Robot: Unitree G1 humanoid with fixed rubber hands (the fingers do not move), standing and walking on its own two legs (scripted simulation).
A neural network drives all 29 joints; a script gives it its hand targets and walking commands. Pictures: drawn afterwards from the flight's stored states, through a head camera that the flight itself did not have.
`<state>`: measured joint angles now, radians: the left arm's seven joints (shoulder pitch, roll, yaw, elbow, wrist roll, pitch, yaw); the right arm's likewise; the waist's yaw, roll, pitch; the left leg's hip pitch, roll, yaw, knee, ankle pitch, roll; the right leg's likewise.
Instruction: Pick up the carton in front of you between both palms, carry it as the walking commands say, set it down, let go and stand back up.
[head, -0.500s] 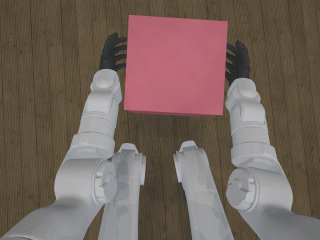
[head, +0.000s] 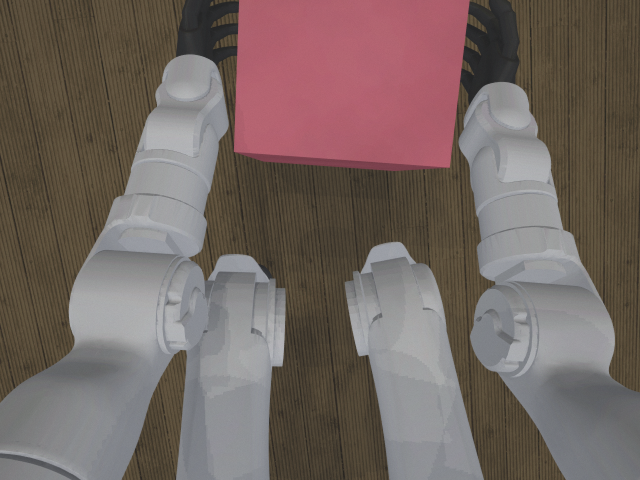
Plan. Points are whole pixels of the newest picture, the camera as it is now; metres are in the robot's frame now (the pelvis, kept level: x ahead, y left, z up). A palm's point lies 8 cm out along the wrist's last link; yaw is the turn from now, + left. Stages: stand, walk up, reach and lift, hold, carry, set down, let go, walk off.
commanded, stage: set down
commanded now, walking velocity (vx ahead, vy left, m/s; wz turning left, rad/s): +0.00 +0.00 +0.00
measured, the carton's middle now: (340, 82) +0.51 -0.04 -0.24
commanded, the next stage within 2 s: none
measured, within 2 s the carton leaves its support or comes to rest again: rests again in 0.40 s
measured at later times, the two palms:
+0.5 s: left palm (200, 67) +0.52 +0.11 -0.18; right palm (477, 91) +0.48 -0.19 -0.17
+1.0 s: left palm (198, 64) +0.52 +0.12 -0.18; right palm (478, 87) +0.48 -0.19 -0.18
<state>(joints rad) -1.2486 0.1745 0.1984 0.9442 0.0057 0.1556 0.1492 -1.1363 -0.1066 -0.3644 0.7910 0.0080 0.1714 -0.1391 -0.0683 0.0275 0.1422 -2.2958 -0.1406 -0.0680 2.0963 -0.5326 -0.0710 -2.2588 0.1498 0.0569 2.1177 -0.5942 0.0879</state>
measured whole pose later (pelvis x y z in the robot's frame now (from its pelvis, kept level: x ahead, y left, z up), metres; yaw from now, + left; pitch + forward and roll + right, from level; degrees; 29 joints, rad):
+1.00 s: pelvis -0.01 +0.00 -0.02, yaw -1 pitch +37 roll -2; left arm -1.37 0.23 0.27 1.18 0.09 0.07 0.04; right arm -1.27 -0.15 -0.46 1.04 -0.12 0.07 -0.02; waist -0.06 0.02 0.24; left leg -2.29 -0.10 -0.05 2.18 -0.54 -0.04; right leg -2.25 0.10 0.03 2.19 -0.59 0.07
